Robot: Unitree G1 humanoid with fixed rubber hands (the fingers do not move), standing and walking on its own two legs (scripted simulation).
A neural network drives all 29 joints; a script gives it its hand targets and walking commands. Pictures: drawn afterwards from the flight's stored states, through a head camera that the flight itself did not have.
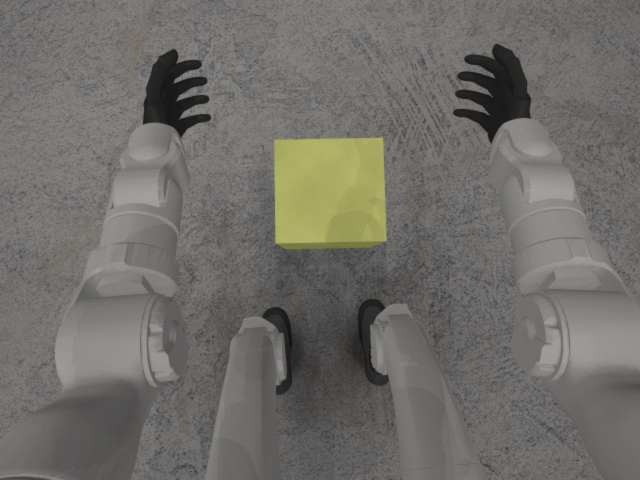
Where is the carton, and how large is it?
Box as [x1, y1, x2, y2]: [274, 138, 386, 249]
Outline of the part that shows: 382,138 274,140 275,243 286,249 369,247 385,241 386,236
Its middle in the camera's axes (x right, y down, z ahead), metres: +0.02 -0.08 +0.86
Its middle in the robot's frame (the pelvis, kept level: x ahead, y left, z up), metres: +0.48 -0.03 -0.51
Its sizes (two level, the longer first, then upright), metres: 0.210 0.200 0.250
